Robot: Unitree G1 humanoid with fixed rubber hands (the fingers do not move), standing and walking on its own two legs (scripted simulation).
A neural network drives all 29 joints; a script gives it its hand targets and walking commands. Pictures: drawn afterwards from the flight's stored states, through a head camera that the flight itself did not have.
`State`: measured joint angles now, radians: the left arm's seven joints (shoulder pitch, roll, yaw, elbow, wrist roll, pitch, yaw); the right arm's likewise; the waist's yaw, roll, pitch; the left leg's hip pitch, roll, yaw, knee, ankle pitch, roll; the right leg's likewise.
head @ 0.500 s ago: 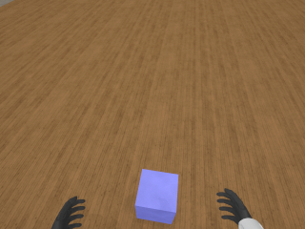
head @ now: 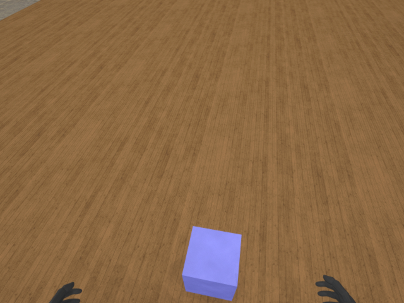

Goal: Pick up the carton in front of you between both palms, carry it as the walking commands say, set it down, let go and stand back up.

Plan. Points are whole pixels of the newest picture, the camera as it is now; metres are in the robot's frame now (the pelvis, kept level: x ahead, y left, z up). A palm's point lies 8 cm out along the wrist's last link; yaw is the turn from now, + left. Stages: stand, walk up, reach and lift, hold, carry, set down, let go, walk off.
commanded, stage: stand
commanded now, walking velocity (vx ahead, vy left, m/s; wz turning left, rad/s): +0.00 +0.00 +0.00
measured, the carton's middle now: (212, 264) +0.40 -0.05 -0.65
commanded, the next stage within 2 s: none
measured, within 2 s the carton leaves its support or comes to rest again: neither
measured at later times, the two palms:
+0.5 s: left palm out of the picture +0.10 +0.30 -0.09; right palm out of the picture +0.10 -0.30 -0.10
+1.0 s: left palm out of the picture +0.07 +0.31 -0.09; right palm out of the picture +0.07 -0.30 -0.10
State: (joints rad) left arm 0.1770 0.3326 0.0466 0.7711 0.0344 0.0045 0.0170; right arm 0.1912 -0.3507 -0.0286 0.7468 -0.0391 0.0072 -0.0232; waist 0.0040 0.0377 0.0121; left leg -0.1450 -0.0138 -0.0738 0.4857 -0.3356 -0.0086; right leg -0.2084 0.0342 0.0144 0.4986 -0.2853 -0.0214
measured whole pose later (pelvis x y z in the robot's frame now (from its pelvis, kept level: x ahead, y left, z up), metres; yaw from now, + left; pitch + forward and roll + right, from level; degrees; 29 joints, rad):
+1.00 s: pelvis -0.02 +0.00 +0.01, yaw +0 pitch -3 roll +0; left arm 0.13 0.37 0.02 1.00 0.02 -0.01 0.01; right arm 0.16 -0.39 0.00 0.97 -0.02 -0.01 -0.02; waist 0.01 0.02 0.03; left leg -0.08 -0.01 -0.07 0.36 -0.24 -0.01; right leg -0.14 0.02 0.01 0.37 -0.19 -0.02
